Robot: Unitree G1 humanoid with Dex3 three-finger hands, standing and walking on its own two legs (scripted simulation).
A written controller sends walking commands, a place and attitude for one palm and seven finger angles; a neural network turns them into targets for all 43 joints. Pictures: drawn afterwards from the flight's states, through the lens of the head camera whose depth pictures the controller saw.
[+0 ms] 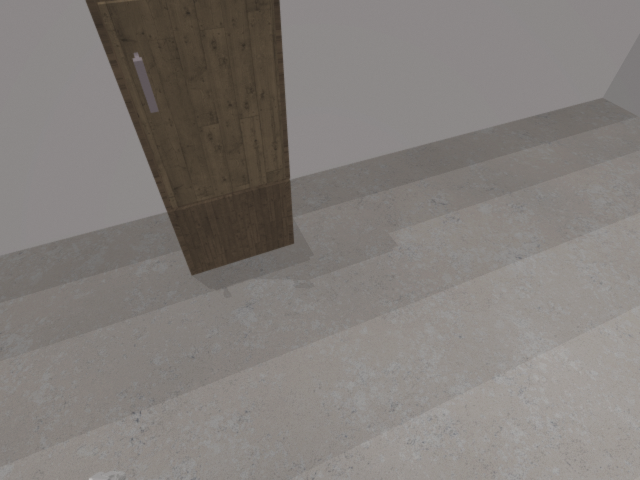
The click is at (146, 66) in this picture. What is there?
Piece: cupboard door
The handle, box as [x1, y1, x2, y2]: [132, 52, 158, 112]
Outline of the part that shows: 136,52 134,53 135,57 132,58 150,111 158,111 141,57 139,57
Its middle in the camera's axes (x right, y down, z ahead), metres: -0.44 -0.38 +0.95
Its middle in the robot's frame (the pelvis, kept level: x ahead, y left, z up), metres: +0.95 +0.49 +0.04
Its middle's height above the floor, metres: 0.81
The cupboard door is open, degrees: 0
